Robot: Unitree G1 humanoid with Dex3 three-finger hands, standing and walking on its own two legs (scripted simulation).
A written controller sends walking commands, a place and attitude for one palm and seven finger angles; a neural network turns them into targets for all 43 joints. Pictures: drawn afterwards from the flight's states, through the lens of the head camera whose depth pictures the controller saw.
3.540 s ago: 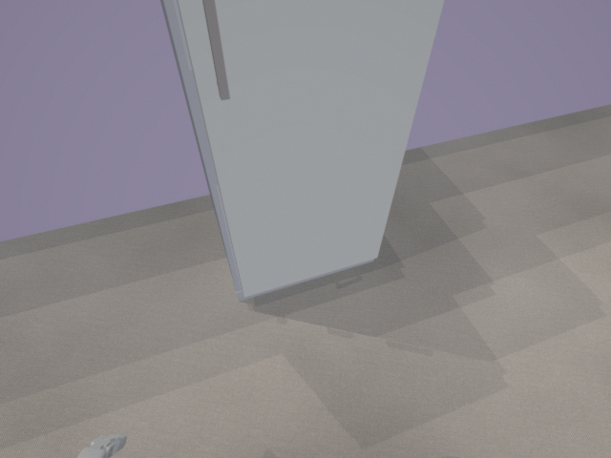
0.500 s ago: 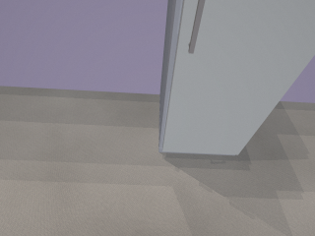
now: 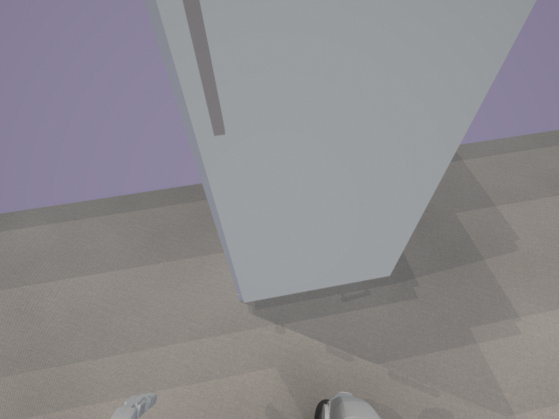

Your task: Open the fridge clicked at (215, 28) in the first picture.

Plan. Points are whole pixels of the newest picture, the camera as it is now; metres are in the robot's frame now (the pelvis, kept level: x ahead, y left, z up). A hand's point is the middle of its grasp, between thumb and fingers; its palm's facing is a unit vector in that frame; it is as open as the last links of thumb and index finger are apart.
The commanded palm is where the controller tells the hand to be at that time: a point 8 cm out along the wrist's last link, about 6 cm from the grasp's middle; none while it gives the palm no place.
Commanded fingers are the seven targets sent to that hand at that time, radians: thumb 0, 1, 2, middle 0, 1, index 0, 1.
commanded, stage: come to a stop and stand still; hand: left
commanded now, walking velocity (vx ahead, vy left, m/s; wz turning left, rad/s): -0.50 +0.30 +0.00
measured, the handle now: (199, 34) +0.51 +0.10 +0.27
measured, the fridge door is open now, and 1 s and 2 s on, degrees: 0 0 0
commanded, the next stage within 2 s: look again from close up in 1.50 s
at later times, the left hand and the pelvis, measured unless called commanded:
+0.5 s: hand out of the picture +0.06 +0.19 -0.14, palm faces +0.12 -0.95 -0.27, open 7.4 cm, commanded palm none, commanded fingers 0.00 0.90 0.90 -0.20 -0.30 -0.20 -0.30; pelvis +0.02 -0.01 +0.02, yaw +3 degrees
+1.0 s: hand out of the picture -0.02 +0.23 -0.14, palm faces +0.04 -0.98 -0.21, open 7.4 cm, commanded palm none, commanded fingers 0.00 0.90 0.90 -0.20 -0.30 -0.20 -0.30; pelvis -0.03 +0.06 +0.03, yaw +1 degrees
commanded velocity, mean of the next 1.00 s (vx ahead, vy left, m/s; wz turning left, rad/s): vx -0.10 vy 0.07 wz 0.00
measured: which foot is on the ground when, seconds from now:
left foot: up 0.00-0.60, down 0.62-1.00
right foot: down 0.00-0.62, up 0.64-0.90, down 0.92-1.00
